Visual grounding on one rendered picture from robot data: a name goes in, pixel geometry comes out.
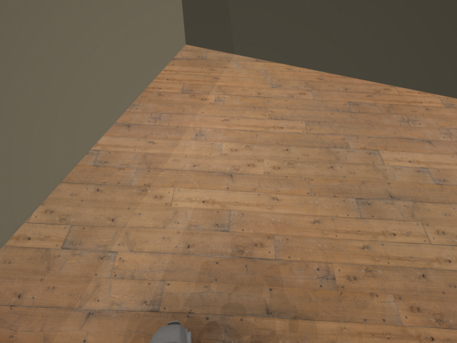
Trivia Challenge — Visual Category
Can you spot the left robot thigh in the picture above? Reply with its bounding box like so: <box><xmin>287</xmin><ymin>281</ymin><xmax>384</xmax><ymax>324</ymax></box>
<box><xmin>149</xmin><ymin>324</ymin><xmax>191</xmax><ymax>343</ymax></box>

